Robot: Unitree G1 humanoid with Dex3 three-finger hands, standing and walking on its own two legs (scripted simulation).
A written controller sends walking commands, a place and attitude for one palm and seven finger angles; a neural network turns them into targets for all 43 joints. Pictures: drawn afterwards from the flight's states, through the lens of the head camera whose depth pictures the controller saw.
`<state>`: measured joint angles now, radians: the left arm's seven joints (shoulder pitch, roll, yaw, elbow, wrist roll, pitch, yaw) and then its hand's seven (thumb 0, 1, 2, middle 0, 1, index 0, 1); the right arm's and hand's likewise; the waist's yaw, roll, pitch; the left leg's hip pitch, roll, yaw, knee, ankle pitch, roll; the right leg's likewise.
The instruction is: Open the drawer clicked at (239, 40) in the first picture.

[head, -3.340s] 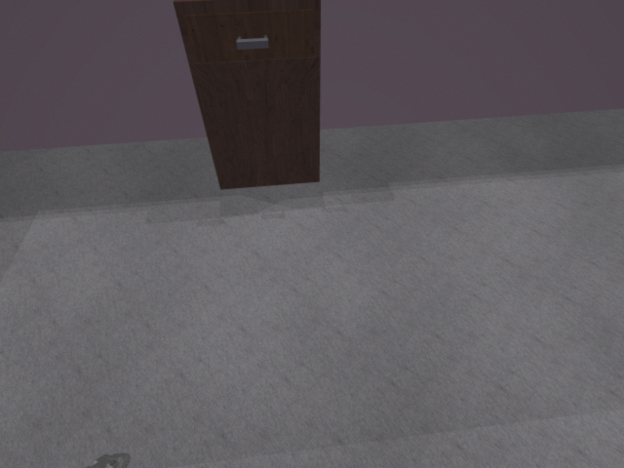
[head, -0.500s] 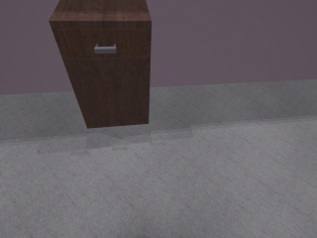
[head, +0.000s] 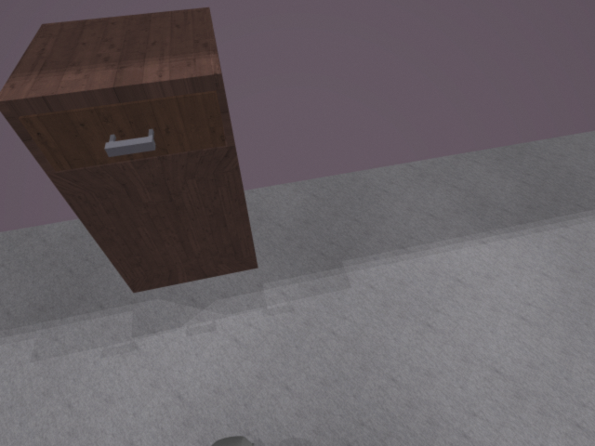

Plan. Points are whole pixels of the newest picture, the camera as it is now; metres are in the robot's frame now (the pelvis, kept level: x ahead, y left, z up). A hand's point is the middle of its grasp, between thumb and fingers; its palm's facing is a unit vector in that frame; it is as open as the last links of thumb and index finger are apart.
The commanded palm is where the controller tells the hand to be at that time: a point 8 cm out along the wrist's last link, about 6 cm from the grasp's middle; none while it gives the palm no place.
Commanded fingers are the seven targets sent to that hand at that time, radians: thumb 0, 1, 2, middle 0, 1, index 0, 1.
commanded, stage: turn to face it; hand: left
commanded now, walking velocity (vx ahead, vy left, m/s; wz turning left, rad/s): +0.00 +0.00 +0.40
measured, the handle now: (131, 141) +0.79 +0.43 -0.06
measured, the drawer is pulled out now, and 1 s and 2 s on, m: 0.00 0.00 0.00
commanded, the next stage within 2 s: take the last steps up to it in 0.44 s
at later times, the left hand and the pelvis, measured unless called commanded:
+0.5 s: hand out of the picture +0.08 +0.22 -0.17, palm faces +0.19 -0.95 -0.23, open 7.4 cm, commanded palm none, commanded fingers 0.00 0.90 0.90 -0.20 -0.30 -0.20 -0.30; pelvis +0.07 +0.02 +0.01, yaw +8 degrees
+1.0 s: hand out of the picture +0.00 +0.17 -0.16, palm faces +0.39 -0.91 -0.17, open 7.4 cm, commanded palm none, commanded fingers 0.00 0.90 0.90 -0.20 -0.30 -0.20 -0.30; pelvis +0.12 +0.05 +0.00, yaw +16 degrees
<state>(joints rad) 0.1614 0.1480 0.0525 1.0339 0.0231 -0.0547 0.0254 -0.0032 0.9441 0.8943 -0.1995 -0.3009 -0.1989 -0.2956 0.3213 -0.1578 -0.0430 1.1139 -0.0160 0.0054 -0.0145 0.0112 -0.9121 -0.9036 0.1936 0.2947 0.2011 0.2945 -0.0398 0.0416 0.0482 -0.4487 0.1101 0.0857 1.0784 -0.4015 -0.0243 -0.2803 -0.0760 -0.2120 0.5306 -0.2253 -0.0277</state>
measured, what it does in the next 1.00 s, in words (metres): walks ahead, turning left: left foot, then right foot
